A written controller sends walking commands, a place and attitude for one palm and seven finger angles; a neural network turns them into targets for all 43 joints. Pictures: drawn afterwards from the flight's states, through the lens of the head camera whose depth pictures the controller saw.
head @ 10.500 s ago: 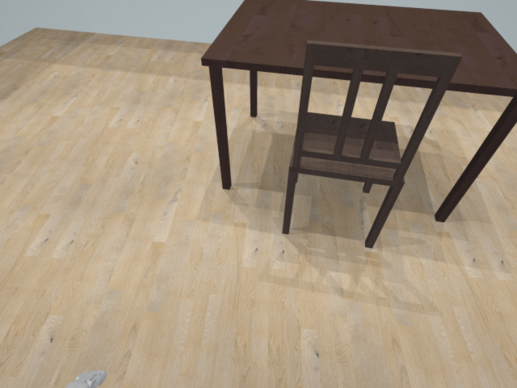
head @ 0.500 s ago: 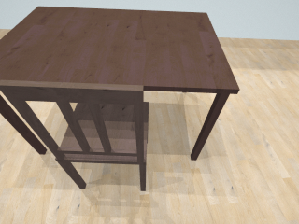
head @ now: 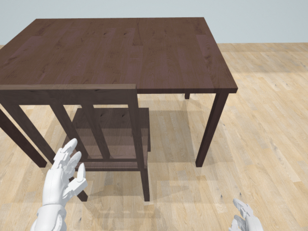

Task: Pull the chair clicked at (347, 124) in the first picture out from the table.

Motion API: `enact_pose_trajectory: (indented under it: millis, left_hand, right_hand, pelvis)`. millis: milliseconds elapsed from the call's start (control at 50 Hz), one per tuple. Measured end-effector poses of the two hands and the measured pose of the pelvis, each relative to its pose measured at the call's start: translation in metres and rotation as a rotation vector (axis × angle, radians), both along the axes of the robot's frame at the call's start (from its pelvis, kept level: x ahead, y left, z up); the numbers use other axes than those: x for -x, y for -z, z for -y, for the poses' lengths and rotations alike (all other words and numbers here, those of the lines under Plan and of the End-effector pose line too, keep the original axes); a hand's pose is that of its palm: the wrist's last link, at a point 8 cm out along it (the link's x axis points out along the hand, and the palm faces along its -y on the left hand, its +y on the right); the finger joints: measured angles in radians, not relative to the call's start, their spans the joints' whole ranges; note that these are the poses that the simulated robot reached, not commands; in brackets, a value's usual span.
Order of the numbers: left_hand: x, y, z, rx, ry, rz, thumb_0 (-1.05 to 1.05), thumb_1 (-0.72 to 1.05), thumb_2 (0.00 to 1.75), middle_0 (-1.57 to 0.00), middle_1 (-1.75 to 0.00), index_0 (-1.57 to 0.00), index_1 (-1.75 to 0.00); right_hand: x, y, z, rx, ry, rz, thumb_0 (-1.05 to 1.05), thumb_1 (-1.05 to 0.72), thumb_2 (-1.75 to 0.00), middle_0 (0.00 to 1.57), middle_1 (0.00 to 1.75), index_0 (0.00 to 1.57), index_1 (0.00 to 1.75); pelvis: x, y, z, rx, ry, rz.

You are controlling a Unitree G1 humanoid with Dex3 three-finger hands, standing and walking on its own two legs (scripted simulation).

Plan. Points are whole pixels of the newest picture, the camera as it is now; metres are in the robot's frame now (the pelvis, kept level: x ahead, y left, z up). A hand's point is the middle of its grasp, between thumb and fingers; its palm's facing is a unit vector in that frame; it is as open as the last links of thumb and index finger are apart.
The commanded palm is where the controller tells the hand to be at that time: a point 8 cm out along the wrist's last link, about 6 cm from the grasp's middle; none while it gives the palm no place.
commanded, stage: raise the hand toward the chair's back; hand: left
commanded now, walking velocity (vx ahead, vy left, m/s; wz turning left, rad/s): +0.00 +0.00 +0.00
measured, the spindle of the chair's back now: (72, 134) +0.46 +0.31 -0.06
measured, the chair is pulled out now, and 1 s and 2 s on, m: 0.00 0.00 0.00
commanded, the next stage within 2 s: aim the fingers beside a spindle in 1.86 s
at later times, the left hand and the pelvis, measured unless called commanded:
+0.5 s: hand (93, 210) +0.19 +0.16 -0.03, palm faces -0.14 -0.99 -0.01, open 12.0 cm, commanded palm +0.15 +0.24 -0.02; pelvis -0.04 -0.01 -0.08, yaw +0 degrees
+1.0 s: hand (70, 203) +0.20 +0.21 +0.00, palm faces +0.05 -1.00 -0.05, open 16.1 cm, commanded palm +0.18 +0.27 -0.01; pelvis -0.03 +0.02 -0.06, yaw -1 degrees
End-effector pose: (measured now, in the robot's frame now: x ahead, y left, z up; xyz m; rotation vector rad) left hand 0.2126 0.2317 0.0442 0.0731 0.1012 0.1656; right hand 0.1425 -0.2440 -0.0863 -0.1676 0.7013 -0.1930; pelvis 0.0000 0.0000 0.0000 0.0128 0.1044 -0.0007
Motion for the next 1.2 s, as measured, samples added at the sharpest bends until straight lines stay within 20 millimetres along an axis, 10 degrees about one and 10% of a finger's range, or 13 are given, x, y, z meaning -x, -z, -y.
enact_pose_trajectory:
  millis: [80,200,260,380,480,640,820,1020,1200]
  left_hand:
    - [0.013,0.02,0.008,0.027,0.163,0.125,0.0,0.73,0.82,-0.18,-0.27,-0.18,-0.27]
    - [0.099,0.104,0.001,0.137,0.093,-0.157,0.0,0.59,0.76,-0.17,-0.25,-0.18,-0.25]
    - [0.12,0.102,-0.007,0.07,0.018,-0.079,0.01,0.52,0.73,-0.17,-0.24,-0.17,-0.24]
    - [0.083,0.052,0.001,-0.043,0.159,0.288,0.01,0.37,0.67,-0.14,-0.22,-0.15,-0.22]
    - [0.035,0.071,0.012,0.043,0.307,0.056,0.0,0.26,0.62,-0.13,-0.2,-0.14,-0.2]
    - [0.045,0.057,-0.018,0.03,0.081,-0.011,0.0,0.08,0.54,-0.12,-0.18,-0.12,-0.17]
    - [0.044,0.075,-0.021,0.04,0.194,0.038,0.0,-0.14,0.45,-0.09,-0.14,-0.1,-0.14]
    - [0.036,0.042,-0.039,0.01,0.113,0.139,-0.01,-0.37,0.35,-0.08,-0.11,-0.08,-0.11]
    - [0.033,0.061,-0.038,0.043,0.173,0.003,-0.01,-0.47,0.31,-0.06,-0.09,-0.07,-0.09]
  right_hand:
    - [-0.023,-0.007,0.015,0.021,-0.031,0.104,0.01,-0.9,-0.9,0.2,0.3,0.2,0.3]
    - [-0.042,-0.002,0.031,0.104,-0.085,0.175,0.01,-0.9,-0.9,0.2,0.3,0.2,0.3]
    - [-0.043,0.014,0.03,0.148,-0.122,0.17,0.01,-0.9,-0.9,0.19,0.3,0.2,0.3]
    - [-0.025,0.062,0.005,0.088,-0.143,0.115,0.01,-0.9,-0.9,0.19,0.3,0.2,0.3]
    - [0.011,0.083,-0.015,-0.029,-0.041,0.02,0.02,-0.9,-0.9,0.2,0.3,0.2,0.3]
    - [0.05,0.072,-0.012,-0.025,0.048,-0.087,0.02,-0.9,-0.9,0.2,0.3,0.2,0.3]
    - [0.03,0.067,-0.001,0.081,0.001,-0.056,0.02,-0.9,-0.9,0.2,0.3,0.2,0.3]
    - [-0.008,0.035,-0.03,0.059,-0.054,0.068,0.02,-0.9,-0.9,0.2,0.3,0.2,0.3]
    - [-0.009,0.033,-0.045,0.038,-0.101,0.054,0.02,-0.9,-0.9,0.2,0.3,0.2,0.3]
  pelvis:
    - [0.013,0.022,0.012,-0.004,0.016,-0.056]
    - [0.025,0.052,0.02,0.016,-0.005,-0.103]
    - [0.031,0.068,0.022,0.037,-0.015,-0.125]
    - [0.043,0.092,0.021,0.074,-0.025,-0.14]
    - [0.045,0.086,0.015,0.065,-0.01,-0.137]
    - [0.031,0.063,0.002,0.044,0.022,-0.15]
    - [0.035,0.075,-0.013,0.07,0.003,-0.178]
    - [0.03,0.063,-0.02,0.08,-0.004,-0.154]
    - [0.029,0.059,-0.023,0.086,-0.009,-0.142]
